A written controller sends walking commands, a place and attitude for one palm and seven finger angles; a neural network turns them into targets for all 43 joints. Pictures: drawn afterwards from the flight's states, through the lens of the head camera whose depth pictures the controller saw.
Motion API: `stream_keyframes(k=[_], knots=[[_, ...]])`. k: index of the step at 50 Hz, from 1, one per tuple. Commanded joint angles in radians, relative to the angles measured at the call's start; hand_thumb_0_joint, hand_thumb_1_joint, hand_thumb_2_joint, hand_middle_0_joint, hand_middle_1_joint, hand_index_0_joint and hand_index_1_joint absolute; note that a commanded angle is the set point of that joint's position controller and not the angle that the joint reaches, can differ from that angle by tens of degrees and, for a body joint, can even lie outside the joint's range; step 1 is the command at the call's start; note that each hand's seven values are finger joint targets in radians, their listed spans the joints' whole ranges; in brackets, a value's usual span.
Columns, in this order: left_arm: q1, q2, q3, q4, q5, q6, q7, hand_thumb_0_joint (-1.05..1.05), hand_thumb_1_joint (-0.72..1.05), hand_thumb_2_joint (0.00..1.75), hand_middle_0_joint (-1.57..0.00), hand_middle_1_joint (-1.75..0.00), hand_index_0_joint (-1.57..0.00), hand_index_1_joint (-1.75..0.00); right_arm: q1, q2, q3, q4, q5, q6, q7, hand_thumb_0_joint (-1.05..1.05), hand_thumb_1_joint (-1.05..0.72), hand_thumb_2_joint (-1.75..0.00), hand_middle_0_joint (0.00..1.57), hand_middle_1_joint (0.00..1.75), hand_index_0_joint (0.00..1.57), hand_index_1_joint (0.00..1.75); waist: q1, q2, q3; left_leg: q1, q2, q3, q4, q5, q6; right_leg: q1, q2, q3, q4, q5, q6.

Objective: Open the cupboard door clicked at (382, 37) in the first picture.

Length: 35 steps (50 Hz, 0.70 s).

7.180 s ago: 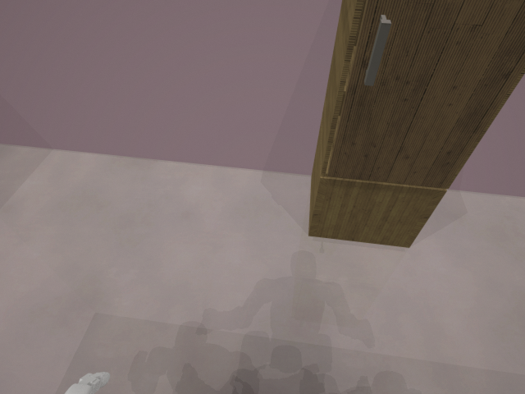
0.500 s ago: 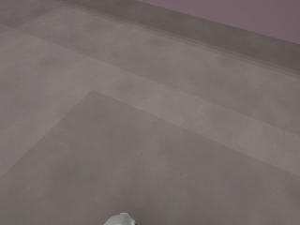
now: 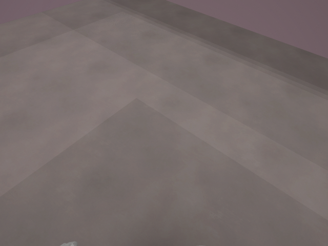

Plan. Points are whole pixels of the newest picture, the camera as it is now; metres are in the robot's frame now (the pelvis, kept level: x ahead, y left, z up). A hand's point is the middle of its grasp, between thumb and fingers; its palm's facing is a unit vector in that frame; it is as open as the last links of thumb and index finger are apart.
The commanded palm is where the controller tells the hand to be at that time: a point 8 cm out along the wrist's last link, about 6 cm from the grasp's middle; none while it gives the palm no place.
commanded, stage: turn to face it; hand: left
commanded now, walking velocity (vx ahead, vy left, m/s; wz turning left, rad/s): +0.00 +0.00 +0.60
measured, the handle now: out of the picture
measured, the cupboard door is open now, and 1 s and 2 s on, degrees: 0 0 0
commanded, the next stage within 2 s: none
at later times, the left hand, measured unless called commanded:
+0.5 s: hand out of the picture -0.01 +0.11 -0.14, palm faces +0.34 -0.90 -0.29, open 7.4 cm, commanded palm none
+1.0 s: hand out of the picture -0.14 +0.16 -0.18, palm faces +0.64 -0.73 -0.24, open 7.3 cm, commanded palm none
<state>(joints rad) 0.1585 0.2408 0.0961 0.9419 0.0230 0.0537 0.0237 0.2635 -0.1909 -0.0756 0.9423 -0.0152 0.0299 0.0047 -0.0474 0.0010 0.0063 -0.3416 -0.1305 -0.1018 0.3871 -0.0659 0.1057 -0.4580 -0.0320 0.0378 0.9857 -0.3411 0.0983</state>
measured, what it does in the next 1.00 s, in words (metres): steps on the spot, turning left: right foot, then left foot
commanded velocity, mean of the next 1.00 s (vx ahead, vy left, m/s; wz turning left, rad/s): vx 0.00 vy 0.00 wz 0.60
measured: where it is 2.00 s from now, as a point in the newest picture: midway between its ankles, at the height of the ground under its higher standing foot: outside the picture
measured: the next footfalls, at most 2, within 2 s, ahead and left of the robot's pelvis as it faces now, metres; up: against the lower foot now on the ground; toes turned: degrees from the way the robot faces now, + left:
right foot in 0.22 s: +0.02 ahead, -0.15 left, +0.00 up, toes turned +10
left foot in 0.80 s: -0.05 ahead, +0.05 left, +0.00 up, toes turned +38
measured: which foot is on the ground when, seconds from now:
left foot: down 0.00-0.22, up 0.24-0.78, down 0.80-1.00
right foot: up 0.00-0.20, down 0.22-0.80, up 0.82-1.00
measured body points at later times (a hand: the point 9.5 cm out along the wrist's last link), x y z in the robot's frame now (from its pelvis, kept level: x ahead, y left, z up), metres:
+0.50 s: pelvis -0.01 -0.09 +0.01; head +0.02 -0.13 +0.45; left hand -0.02 +0.16 -0.12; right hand +0.10 -0.34 -0.16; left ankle -0.09 +0.08 -0.64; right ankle -0.02 -0.16 -0.74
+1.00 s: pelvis -0.05 -0.05 +0.00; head -0.05 -0.01 +0.45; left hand -0.18 +0.20 -0.16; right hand +0.21 -0.17 -0.12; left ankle -0.08 +0.03 -0.74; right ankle +0.04 -0.19 -0.65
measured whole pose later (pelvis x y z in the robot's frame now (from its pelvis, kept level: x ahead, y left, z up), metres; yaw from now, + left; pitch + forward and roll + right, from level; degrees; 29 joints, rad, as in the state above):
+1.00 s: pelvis -0.05 -0.05 +0.00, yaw +37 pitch -1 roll -2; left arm 0.23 0.27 0.07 0.93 0.02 0.06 0.01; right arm 0.11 -0.22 -0.04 0.89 -0.01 0.03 0.02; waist 0.03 -0.04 0.09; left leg -0.24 -0.03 0.03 0.51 -0.24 0.07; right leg -0.48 -0.13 -0.04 1.14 -0.40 0.10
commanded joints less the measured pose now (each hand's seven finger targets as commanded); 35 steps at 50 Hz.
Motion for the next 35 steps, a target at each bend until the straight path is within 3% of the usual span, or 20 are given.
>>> stream_keyframes(k=[1, 3, 6, 8, 9, 10, 11, 12, 13, 15, 16, 17, 20, 23, 30, 35], knots=[[-0.014, 0.087, 0.007, -0.094, -0.003, -0.023, 0.009, 0.0, 0.9, 0.9, -0.2, -0.3, -0.2, -0.3, 0.056, -0.208, -0.056, -0.059, -0.008, -0.007, -0.015, 0.0, -0.9, -0.9, 0.2, 0.3, 0.2, 0.3, -0.007, 0.123, -0.071, 0.196, 0.292, -0.442, -0.14, -0.22, 0.038, -0.077, 0.01, 0.024, -0.079, -0.064, -0.011], [0.003, 0.084, 0.004, -0.099, -0.009, -0.022, 0.011, 0.0, 0.9, 0.9, -0.2, -0.3, -0.2, -0.3, 0.042, -0.218, -0.057, -0.069, -0.011, -0.001, -0.014, 0.0, -0.9, -0.9, 0.2, 0.3, 0.2, 0.3, 0.002, 0.125, -0.079, 0.168, 0.292, -0.466, -0.136, -0.209, 0.054, -0.022, 0.024, 0.026, -0.133, -0.083, -0.022], [0.061, 0.085, 0.0, -0.093, -0.017, -0.021, 0.013, 0.0, 0.9, 0.9, -0.2, -0.3, -0.2, -0.3, 0.01, -0.232, -0.064, -0.081, -0.013, 0.009, -0.01, 0.0, -0.9, -0.9, 0.2, 0.3, 0.2, 0.3, 0.023, 0.128, -0.092, 0.112, 0.262, -0.458, -0.138, -0.194, 0.032, 0.111, 0.058, 0.008, -0.267, -0.093, -0.045], [0.123, 0.092, 0.002, -0.083, -0.024, -0.021, 0.017, 0.0, 0.9, 0.9, -0.2, -0.3, -0.2, -0.3, -0.021, -0.227, -0.067, -0.09, -0.012, 0.015, -0.003, 0.0, -0.9, -0.9, 0.2, 0.3, 0.2, 0.3, 0.048, 0.144, -0.097, 0.022, 0.218, -0.413, -0.137, -0.197, -0.03, 0.274, 0.077, -0.019, -0.442, -0.044, -0.064], [0.168, 0.106, 0.006, -0.073, -0.025, -0.024, 0.019, 0.0, 0.9, 0.9, -0.2, -0.3, -0.2, -0.3, -0.037, -0.218, -0.067, -0.095, -0.006, 0.02, 0.0, 0.0, -0.9, -0.9, 0.2, 0.3, 0.2, 0.3, 0.07, 0.13, -0.096, -0.06, 0.182, -0.371, -0.111, -0.246, -0.081, 0.4, 0.067, -0.028, -0.591, 0.029, -0.076], [0.192, 0.164, 0.019, -0.074, -0.016, -0.031, 0.024, 0.0, 0.9, 0.9, -0.2, -0.3, -0.2, -0.3, -0.031, -0.174, -0.065, -0.096, 0.003, 0.027, 0.003, 0.0, -0.9, -0.9, 0.2, 0.3, 0.2, 0.3, 0.082, -0.012, -0.096, -0.211, 0.11, -0.26, 0.059, -0.369, -0.131, 0.522, -0.08, 0.101, -0.734, -0.037, -0.124], [0.138, 0.255, 0.03, -0.109, 0.006, -0.04, 0.03, 0.0, 0.9, 0.9, -0.2, -0.3, -0.2, -0.3, 0.009, -0.114, -0.059, -0.111, 0.008, 0.023, -0.003, 0.0, -0.9, -0.9, 0.2, 0.3, 0.2, 0.3, 0.068, -0.306, -0.077, -0.366, -0.027, -0.035, 0.411, -0.44, -0.184, 0.499, -0.391, 0.464, -0.866, -0.232, -0.23], [0.015, 0.222, 0.009, -0.143, -0.005, -0.035, 0.034, 0.0, 0.9, 0.9, -0.2, -0.3, -0.2, -0.3, -0.018, -0.185, -0.067, -0.11, -0.015, 0.016, -0.004, 0.0, -0.9, -0.9, 0.2, 0.3, 0.2, 0.3, 0.034, -0.186, 0.009, -0.318, 0.032, -0.033, 0.599, -0.447, -0.158, 0.256, -0.449, 0.4, -0.858, -0.159, -0.247], [-0.077, 0.177, 0.0, -0.168, -0.008, -0.043, 0.032, 0.0, 0.9, 0.9, -0.2, -0.3, -0.2, -0.3, 0.018, -0.18, -0.067, -0.096, -0.019, 0.024, 0.006, 0.0, -0.9, -0.9, 0.2, 0.3, 0.2, 0.3, -0.017, -0.138, 0.026, -0.254, 0.062, -0.031, 0.708, -0.359, -0.148, 0.158, -0.379, 0.284, -0.843, -0.101, -0.229], [-0.099, 0.117, -0.017, -0.162, -0.015, -0.059, 0.019, 0.0, 0.9, 0.9, -0.2, -0.3, -0.2, -0.3, 0.042, -0.157, -0.059, -0.053, -0.017, 0.036, 0.017, 0.0, -0.9, -0.9, 0.2, 0.3, 0.2, 0.3, -0.037, -0.105, 0.073, -0.234, 0.098, 0.024, 0.815, -0.274, -0.169, 0.151, -0.255, 0.117, -0.773, 0.106, -0.185], [-0.075, 0.098, -0.026, -0.154, -0.016, -0.063, 0.018, 0.0, 0.9, 0.9, -0.2, -0.3, -0.2, -0.3, 0.056, -0.147, -0.055, -0.052, -0.013, 0.035, 0.021, 0.0, -0.9, -0.9, 0.2, 0.3, 0.2, 0.3, -0.036, -0.097, 0.077, -0.253, 0.105, 0.036, 0.827, -0.242, -0.173, 0.181, -0.23, 0.053, -0.743, 0.21, -0.166], [-0.026, 0.094, -0.027, -0.139, -0.015, -0.07, 0.016, 0.0, 0.9, 0.9, -0.2, -0.3, -0.2, -0.3, 0.049, -0.137, -0.049, -0.053, -0.012, 0.033, 0.022, 0.0, -0.9, -0.9, 0.2, 0.3, 0.2, 0.3, -0.017, -0.111, 0.065, -0.278, 0.109, 0.052, 0.832, -0.226, -0.182, 0.251, -0.221, 0.015, -0.71, 0.308, -0.158], [0.101, 0.107, -0.025, -0.099, -0.015, -0.075, 0.016, 0.0, 0.9, 0.9, -0.2, -0.3, -0.2, -0.3, -0.011, -0.146, -0.042, -0.065, -0.012, 0.036, 0.017, 0.0, -0.9, -0.9, 0.2, 0.3, 0.2, 0.3, 0.04, -0.159, 0.013, -0.317, 0.135, 0.067, 0.827, -0.24, -0.205, 0.4, -0.251, -0.004, -0.655, 0.488, -0.159], [0.163, 0.119, -0.02, -0.08, -0.007, -0.075, 0.016, 0.0, 0.9, 0.9, -0.2, -0.3, -0.2, -0.3, -0.07, -0.14, -0.033, -0.075, -0.011, 0.04, 0.016, 0.0, -0.9, -0.9, 0.2, 0.3, 0.2, 0.3, 0.065, -0.162, 0.013, -0.318, 0.155, 0.081, 0.791, -0.279, -0.214, 0.449, -0.278, -0.024, -0.621, 0.622, -0.171], [0.212, 0.134, -0.015, -0.065, 0.004, -0.066, 0.016, 0.0, 0.9, 0.9, -0.2, -0.3, -0.2, -0.3, -0.177, -0.124, -0.011, -0.089, -0.005, 0.035, 0.019, 0.0, -0.9, -0.9, 0.2, 0.3, 0.2, 0.3, 0.093, -0.19, 0.001, -0.247, 0.17, 0.139, 0.623, -0.355, -0.197, 0.485, -0.318, -0.075, -0.594, 0.7, -0.216], [0.193, 0.166, -0.004, -0.061, 0.008, -0.054, 0.012, 0.0, 0.9, 0.9, -0.2, -0.3, -0.2, -0.3, -0.206, -0.114, 0.005, -0.112, 0.003, 0.019, 0.021, 0.0, -0.9, -0.9, 0.2, 0.3, 0.2, 0.3, 0.101, -0.24, -0.033, -0.098, 0.157, 0.203, 0.375, -0.361, -0.161, 0.465, -0.337, -0.134, -0.545, 0.705, -0.215]])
